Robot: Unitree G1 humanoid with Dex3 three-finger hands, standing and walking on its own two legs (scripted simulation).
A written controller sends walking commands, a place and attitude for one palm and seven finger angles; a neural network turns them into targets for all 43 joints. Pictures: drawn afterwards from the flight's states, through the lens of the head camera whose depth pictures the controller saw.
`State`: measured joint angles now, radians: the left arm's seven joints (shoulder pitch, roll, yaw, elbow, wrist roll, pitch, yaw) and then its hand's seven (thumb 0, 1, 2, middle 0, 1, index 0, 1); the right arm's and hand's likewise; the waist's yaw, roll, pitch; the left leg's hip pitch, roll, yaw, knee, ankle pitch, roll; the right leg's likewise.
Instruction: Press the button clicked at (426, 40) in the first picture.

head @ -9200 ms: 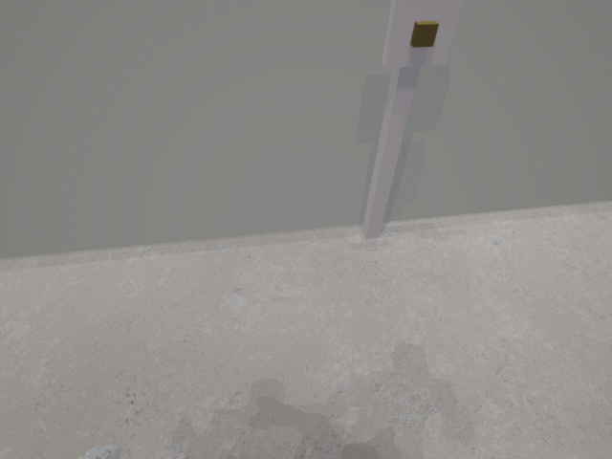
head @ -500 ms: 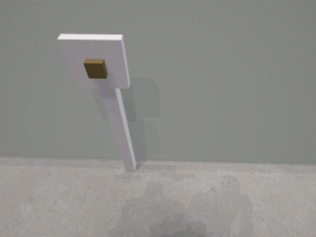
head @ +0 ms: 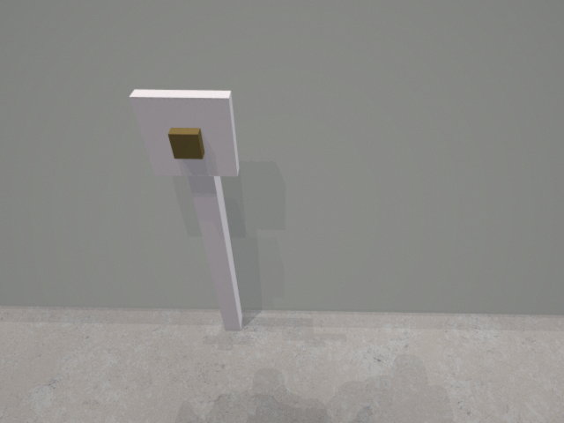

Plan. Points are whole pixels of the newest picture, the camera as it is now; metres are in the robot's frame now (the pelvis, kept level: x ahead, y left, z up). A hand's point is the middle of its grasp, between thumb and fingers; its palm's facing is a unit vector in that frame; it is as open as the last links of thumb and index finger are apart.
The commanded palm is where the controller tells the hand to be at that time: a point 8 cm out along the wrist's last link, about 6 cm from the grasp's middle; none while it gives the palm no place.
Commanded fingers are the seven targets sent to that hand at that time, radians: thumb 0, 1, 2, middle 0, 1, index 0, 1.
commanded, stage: come to a stop and stand still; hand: left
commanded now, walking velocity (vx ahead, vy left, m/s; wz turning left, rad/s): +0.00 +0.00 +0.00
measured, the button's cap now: (187, 142) +0.58 +0.23 +0.10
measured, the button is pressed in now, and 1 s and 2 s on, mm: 0 0 0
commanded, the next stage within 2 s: look again from close up in 0.48 s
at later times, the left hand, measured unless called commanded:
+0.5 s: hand out of the picture +0.03 +0.20 -0.15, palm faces -0.02 -0.95 -0.31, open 7.4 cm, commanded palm none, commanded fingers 0.00 0.90 0.90 -0.20 -0.30 -0.20 -0.30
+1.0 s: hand out of the picture +0.04 +0.20 -0.15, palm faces -0.01 -0.95 -0.31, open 7.4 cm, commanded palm none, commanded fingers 0.00 0.90 0.90 -0.20 -0.30 -0.20 -0.30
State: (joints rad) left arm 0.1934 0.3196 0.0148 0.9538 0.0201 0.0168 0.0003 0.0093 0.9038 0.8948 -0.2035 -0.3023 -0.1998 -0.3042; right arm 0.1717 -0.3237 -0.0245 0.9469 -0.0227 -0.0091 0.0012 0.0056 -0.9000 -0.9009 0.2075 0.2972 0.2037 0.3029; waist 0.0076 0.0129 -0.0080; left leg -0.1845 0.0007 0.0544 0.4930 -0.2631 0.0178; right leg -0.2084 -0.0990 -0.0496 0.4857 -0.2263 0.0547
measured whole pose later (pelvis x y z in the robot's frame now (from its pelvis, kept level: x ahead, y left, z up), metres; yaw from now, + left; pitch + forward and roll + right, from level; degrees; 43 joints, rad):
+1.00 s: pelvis -0.01 -0.03 +0.01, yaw +0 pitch -3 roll +0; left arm 0.19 0.30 0.00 1.08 0.01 0.00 0.00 0.01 0.90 0.89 -0.21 -0.30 -0.20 -0.30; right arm 0.18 -0.31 -0.01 1.10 -0.01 -0.01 0.01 0.01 -0.90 -0.90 0.21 0.30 0.20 0.30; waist 0.00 0.01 0.03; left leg -0.16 0.05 0.04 0.40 -0.19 -0.03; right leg -0.19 -0.05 -0.07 0.40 -0.17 0.01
